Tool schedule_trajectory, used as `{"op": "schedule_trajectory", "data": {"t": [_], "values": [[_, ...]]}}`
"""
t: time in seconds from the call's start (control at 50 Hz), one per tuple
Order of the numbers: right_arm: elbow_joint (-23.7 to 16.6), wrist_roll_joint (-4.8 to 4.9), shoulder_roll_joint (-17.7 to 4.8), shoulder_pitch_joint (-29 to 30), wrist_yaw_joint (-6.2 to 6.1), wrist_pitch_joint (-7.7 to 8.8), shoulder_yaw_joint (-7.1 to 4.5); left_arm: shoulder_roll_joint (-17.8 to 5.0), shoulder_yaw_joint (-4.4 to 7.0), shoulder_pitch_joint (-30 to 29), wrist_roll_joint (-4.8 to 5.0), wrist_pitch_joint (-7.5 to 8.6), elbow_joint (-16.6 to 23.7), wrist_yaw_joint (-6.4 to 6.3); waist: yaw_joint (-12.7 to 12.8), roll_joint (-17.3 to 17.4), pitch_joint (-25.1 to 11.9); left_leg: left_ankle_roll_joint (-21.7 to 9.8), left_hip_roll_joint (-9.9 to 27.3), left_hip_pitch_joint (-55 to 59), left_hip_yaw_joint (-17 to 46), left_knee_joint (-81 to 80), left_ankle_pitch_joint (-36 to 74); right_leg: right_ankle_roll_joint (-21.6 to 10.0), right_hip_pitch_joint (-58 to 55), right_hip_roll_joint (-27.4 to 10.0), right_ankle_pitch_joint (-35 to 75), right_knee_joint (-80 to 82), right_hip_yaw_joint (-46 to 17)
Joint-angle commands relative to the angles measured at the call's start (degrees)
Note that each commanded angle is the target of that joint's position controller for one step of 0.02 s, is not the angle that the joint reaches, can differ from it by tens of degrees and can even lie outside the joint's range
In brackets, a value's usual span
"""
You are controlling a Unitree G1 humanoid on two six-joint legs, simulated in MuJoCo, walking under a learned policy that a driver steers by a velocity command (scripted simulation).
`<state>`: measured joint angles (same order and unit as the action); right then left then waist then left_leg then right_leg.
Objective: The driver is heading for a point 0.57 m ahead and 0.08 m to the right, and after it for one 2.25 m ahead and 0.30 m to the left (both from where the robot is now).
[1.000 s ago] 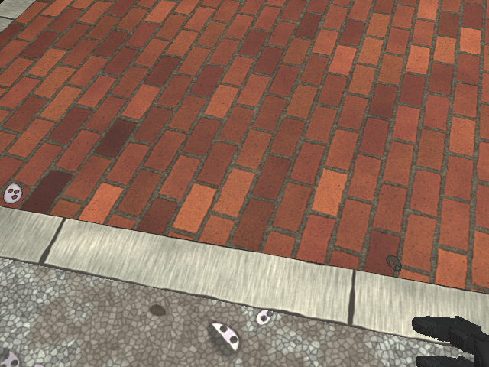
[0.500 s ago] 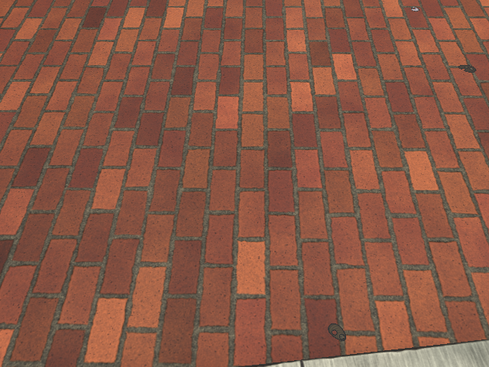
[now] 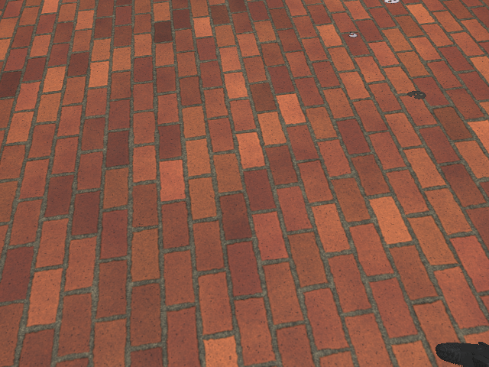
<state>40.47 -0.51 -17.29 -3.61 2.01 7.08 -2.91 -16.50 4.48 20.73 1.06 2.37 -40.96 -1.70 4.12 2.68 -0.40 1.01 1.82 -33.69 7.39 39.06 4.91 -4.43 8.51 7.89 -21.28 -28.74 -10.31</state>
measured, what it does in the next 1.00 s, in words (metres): goes down, turning right: left foot 0.11 m lower, then right foot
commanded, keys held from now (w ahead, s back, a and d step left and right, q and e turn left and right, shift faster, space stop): w+e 0.64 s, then q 0.36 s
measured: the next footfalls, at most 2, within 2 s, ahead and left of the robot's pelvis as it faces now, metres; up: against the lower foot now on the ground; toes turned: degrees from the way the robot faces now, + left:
left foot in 0.18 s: +0.29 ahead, +0.20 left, -0.11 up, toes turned -12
right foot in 0.70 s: +0.53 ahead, -0.09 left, -0.11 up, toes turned -25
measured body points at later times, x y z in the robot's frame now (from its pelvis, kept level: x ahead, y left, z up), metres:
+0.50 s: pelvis +0.30 +0.10 -0.10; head +0.31 +0.10 +0.35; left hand +0.54 +0.27 -0.19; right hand +0.17 -0.12 -0.24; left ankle +0.25 +0.21 -0.84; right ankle +0.40 -0.08 -0.72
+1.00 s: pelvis +0.51 +0.01 -0.10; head +0.54 +0.00 +0.35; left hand +0.71 +0.21 -0.21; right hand +0.50 -0.28 -0.22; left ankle +0.64 +0.14 -0.79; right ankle +0.49 -0.08 -0.84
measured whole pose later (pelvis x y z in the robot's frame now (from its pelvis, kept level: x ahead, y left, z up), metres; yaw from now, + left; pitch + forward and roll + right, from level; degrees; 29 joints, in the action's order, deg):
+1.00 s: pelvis +0.51 +0.01 -0.10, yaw -20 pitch +2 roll -2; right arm 46.2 0.6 -16.0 -12.6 -1.5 0.1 -3.9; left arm -12.3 3.4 10.7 -1.7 2.9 -44.5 -0.1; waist -0.5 2.5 2.8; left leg 4.9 6.0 -34.4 4.3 50.7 -12.5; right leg -3.9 13.5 2.8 -9.3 -21.1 6.4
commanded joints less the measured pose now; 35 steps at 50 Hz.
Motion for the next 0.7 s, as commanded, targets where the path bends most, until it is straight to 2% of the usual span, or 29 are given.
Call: {"op": "schedule_trajectory", "data": {"t": [0.02, 0.04, 0.06, 0.08, 0.12, 0.14, 0.18, 0.2, 0.22, 0.24, 0.26, 0.28, 0.3, 0.32, 0.34, 0.36, 0.38, 0.4, 0.42, 0.46, 0.48, 0.5, 0.52, 0.58, 0.62, 0.64, 0.66, 0.68, 0.7], "values": [[-5.8, 0.73, -7.5, 7.9, 1.31, 2.4, -2.35, -8.6, 2.82, 3.2, 0.39, 0.37, 2.4, -1.57, 1.2, -8.1, 1.1, -1.5, 3.3, -19.1, 6.6, -3.1, -4.5, -10.9, -17.5, -18.2, 14.3, -1.7, -21.8], [-5.7, 1.04, -7.6, 7.5, 1.62, 2.61, -2.47, -8.8, 3.0, 3.2, 0.53, 0.04, 2.3, -1.78, 1.2, -8.7, 1.2, -1.4, 3.4, -18.2, 6.7, -2.9, -5.2, -10.8, -17.0, -17.8, 14.6, -2.9, -22.5], [-6.2, 1.1, -6.8, 9.4, 1.96, 2.53, -2.08, -7.6, 2.68, 2.7, 1.2, -0.38, 2.5, -2.18, 1.7, -5.8, 4.3, -0.7, 2.5, -12.9, 4.5, -9.8, -1.0, -8.6, -9.5, -14.3, 9.6, -3.8, -19.4], [-5.4, 0.92, -5.1, 7.7, 2.29, 2.33, -1.67, -7.0, 2.65, 1.1, 1.68, -0.78, 2.8, -2.62, 1.2, -5.3, 4.7, -0.1, 2.5, -2.7, 4.3, -14.8, 7.9, -6.5, -2.1, -11.4, 4.8, -5.2, -16.7], [-3.9, 1.15, -4.5, 3.4, 2.31, 1.47, -2.01, -6.6, 2.45, 1.8, 0.38, -1.24, 2.7, -2.81, 0.8, -6.0, 3.2, 0.3, 2.5, 8.0, 3.7, -16.7, 14.2, -5.2, 2.4, -9.9, 3.8, -9.5, -16.1], [-2.8, 1.51, -5.5, -0.5, 1.74, 1.11, -2.86, -6.2, 2.27, 2.0, -0.01, -1.36, 2.6, -2.56, -0.9, -5.7, 2.1, -0.1, 2.6, 12.5, 2.8, -17.8, 13.0, -4.4, 2.5, -9.1, 5.1, -14.3, -15.5], [1.2, 0.72, -7.0, -13.3, 0.91, 0.73, -4.2, -4.5, 0.98, 3.0, -0.76, -1.4, 1.6, -0.97, -7.5, -1.5, -2.6, 0.4, 2.5, 31.3, -2.3, -16.2, 11.7, 0.2, 9.8, -4.5, 1.0, -32.6, -9.5], [3.3, -0.49, -8.8, -21.5, 1.4, 1.22, -4.27, 0.6, -0.43, 8.7, -0.69, -0.97, -0.1, 0.25, -8.8, 6.3, -10.3, -1.4, 8.4, 51.4, 3.1, -1.5, 15.9, 3.0, 26.0, -1.4, -22.2, -50.7, -7.1], [3.9, -0.83, -12.4, -27.3, 1.72, 0.52, -4.73, 3.8, -1.58, 19.1, 0.23, -0.18, -1.6, 0.78, -6.7, 22.7, -16.2, -7.3, 17.3, 59.5, 20.0, -0.6, 18.8, 6.4, 37.4, 2.0, -30.8, -75.7, -5.5], [6.9, 1.34, -17.2, -31.7, 2.69, -1.26, -6.05, 1.3, -1.65, 21.8, 2.75, 0.5, 0.2, 0.2, -6.0, 26.0, -21.5, -15.6, 26.6, 60.6, 37.6, -11.4, 1.3, 8.1, 45.3, -0.1, -24.3, -86.9, -2.0], [8.2, 1.67, -14.7, -29.0, 2.09, -2.6, -5.63, -0.9, -1.46, 13.9, 4.52, 0.47, 1.6, -0.82, -6.7, 14.7, -14.0, -15.8, 26.0, 54.3, 40.6, -20.1, -24.9, 7.2, 52.4, -3.9, -14.1, -87.3, 2.5], [6.2, 0.38, -8.6, -22.6, 0.78, -2.81, -3.43, -5.1, -0.49, 1.4, 3.26, 0.16, 3.9, -1.69, -8.9, 2.8, -2.7, -13.9, 22.2, 42.4, 32.4, -24.0, -29.5, 6.3, 53.9, -6.5, -7.3, -84.2, 5.1], [5.3, -0.95, -7.4, -16.6, -0.12, -2.37, -2.2, -5.8, -0.2, -5.5, 2.23, -0.53, 7.1, -2.17, -8.1, 4.0, 2.0, -14.5, 22.3, 32.1, 27.6, -23.1, -22.2, 6.0, 52.5, -8.4, -3.9, -84.6, 5.4], [5.6, -1.18, -4.4, -13.7, -0.66, -1.99, -1.0, -4.3, -0.35, -6.2, 0.58, -1.29, 8.1, -1.98, -6.1, 3.0, 3.7, -13.2, 19.9, 24.3, 21.6, -22.2, -17.2, 5.0, 48.7, -10.1, -2.0, -81.1, 3.4], [7.0, -0.71, -1.4, -13.4, -1.08, -1.79, -0.16, -2.4, -0.39, -5.9, 0.19, -1.71, 8.6, -1.23, -4.3, 3.4, 4.2, -11.1, 16.1, 18.6, 13.9, -21.8, -15.9, 3.3, 44.8, -11.2, -1.9, -76.6, 1.8], [8.4, -0.64, -0.7, -13.9, -1.3, -1.68, 0.11, 0.1, -0.87, -4.9, 0.47, -1.95, 9.1, -0.58, -3.2, 5.2, 3.7, -10.1, 15.1, 17.3, 10.2, -21.8, -13.7, 2.1, 44.9, -11.4, -2.6, -76.1, 1.9], [8.7, -0.62, -1.5, -14.2, -1.41, -1.34, -0.09, 1.0, -1.13, -4.5, 0.65, -1.81, 9.3, -0.13, -2.8, 3.9, 3.3, -10.1, 13.8, 18.0, 6.3, -23.2, -9.5, 1.9, 45.7, -11.5, 1.8, -70.2, 2.2], [9.7, -0.89, -1.0, -15.1, -1.88, -1.22, -0.05, 1.9, -1.18, -5.5, 0.64, -1.43, 10.1, 0.3, -2.7, 3.8, 3.3, -9.8, 14.0, 19.3, 4.6, -22.9, -5.5, 2.0, 47.8, -11.5, 5.9, -67.9, 1.3], [9.1, -1.12, -0.8, -14.2, -2.1, -1.0, -0.01, 0.2, -0.7, -6.1, 0.66, -1.17, 10.3, 0.73, -1.9, 2.0, 3.3, -8.4, 11.2, 18.6, 0.1, -23.4, -4.2, 2.1, 46.3, -11.6, 13.1, -57.9, 1.6], [8.5, -1.28, -2.9, -13.8, -3.72, -0.9, -0.42, 0.3, -0.63, -10.2, -0.7, -0.53, 11.2, 1.1, -2.9, 0.4, 3.4, -7.2, 8.5, 15.0, -6.8, -25.3, 1.3, 4.2, 37.7, -10.3, 26.8, -37.1, 5.1], [9.2, -0.77, -3.3, -15.9, -4.19, -1.01, -0.39, 1.8, -1.06, -13.6, -0.7, -0.29, 11.8, 1.62, -4.9, 0.8, 2.9, -6.7, 8.1, 16.1, -8.0, -27.0, 2.7, 4.6, 33.6, -9.5, 30.1, -29.1, 8.2], [10.4, -0.1, -4.1, -19.0, -4.5, -1.2, -0.5, 3.8, -1.7, -16.8, -0.21, -0.19, 12.7, 2.12, -6.6, 1.1, 3.0, -6.7, 9.3, 18.6, -7.7, -28.4, 3.4, 4.9, 31.9, -9.2, 30.5, -23.7, 9.6], [11.1, 0.32, -4.7, -20.7, -4.56, -1.3, -0.6, 4.3, -1.85, -18.4, 0.2, -0.3, 13.2, 2.66, -7.4, 0.7, 3.8, -6.5, 10.2, 22.1, -7.8, -28.5, 4.4, 4.6, 31.9, -9.2, 30.6, -18.7, 9.5], [11.9, 0.68, -5.7, -23.2, -4.23, -2.53, -1.3, 3.7, -1.5, -23.9, 1.18, 0.06, 14.5, 4.47, -9.5, -1.1, 6.4, -6.0, 12.9, 34.5, -8.9, -26.9, 7.5, 2.8, 36.0, -8.9, 26.4, -9.3, 10.7], [11.7, 0.81, -6.3, -23.4, -4.09, -3.47, -1.77, 3.1, -1.19, -25.5, 1.08, 0.41, 15.1, 5.44, -9.2, 0.1, 6.1, -5.4, 13.1, 38.7, -11.3, -23.1, 20.4, 0.7, 33.4, -7.4, 20.1, -6.4, 13.6], [11.6, 0.88, -7.0, -23.8, -4.1, -3.96, -2.15, 2.0, -0.72, -25.1, 0.99, 0.44, 15.2, 5.72, -8.3, 1.6, 4.6, -5.4, 13.1, 40.3, -12.7, -19.5, 31.5, -0.5, 29.9, -5.8, 16.2, -6.0, 15.5], [11.7, 0.95, -7.1, -24.9, -4.09, -4.48, -2.27, 1.2, -0.27, -22.8, 0.46, 0.57, 14.7, 5.78, -6.6, 2.7, 2.4, -5.8, 12.9, 40.5, -12.6, -13.8, 42.4, -1.8, 23.9, -3.7, 12.9, -5.2, 16.3], [11.5, 0.97, -6.8, -24.5, -3.92, -4.82, -2.05, -0.8, 0.88, -14.5, 0.09, 0.8, 12.5, 5.5, -2.0, 2.6, -2.0, -5.8, 12.0, 37.8, -12.8, -4.4, 44.9, -3.9, 12.1, -2.5, 15.6, -1.2, 15.3], [10.3, 0.72, -6.6, -22.2, -3.66, -4.44, -1.75, -4.0, 2.11, -4.9, -0.58, 0.82, 10.2, 4.44, 3.2, 1.4, -7.4, -4.3, 10.4, 25.7, -13.9, 7.9, 35.2, -6.6, -7.0, -6.4, 28.0, 1.0, 9.1]]}}
Velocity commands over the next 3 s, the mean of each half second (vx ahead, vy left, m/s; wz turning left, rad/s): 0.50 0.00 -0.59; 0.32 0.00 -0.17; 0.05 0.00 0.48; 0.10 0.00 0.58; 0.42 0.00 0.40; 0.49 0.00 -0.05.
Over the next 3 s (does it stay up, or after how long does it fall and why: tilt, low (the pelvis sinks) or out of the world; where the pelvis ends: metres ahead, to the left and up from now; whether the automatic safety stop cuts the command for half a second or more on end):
stays up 1.06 0.26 -0.09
